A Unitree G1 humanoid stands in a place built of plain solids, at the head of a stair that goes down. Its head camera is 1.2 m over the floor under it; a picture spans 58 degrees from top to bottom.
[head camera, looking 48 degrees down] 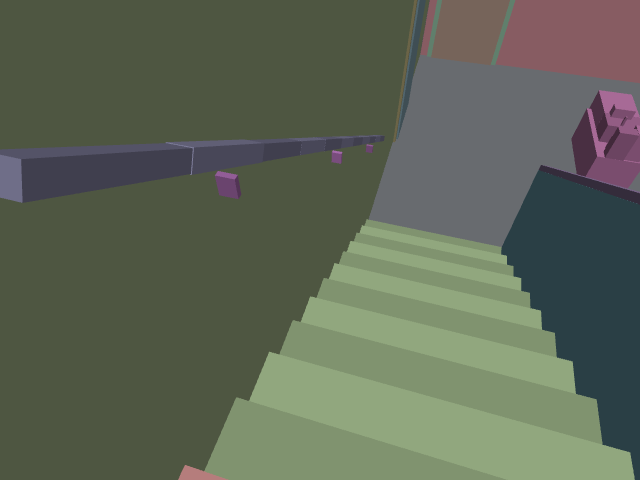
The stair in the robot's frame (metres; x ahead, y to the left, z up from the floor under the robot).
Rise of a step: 0.17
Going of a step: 0.25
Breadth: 1.27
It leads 17 degrees to the right of straight ahead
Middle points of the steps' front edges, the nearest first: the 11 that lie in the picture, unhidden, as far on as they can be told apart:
0.37 -0.34 -0.16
0.62 -0.41 -0.33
0.86 -0.49 -0.49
1.10 -0.56 -0.66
1.35 -0.63 -0.82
1.59 -0.70 -0.99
1.83 -0.78 -1.15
2.08 -0.85 -1.32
2.32 -0.92 -1.48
2.56 -0.99 -1.65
2.81 -1.07 -1.81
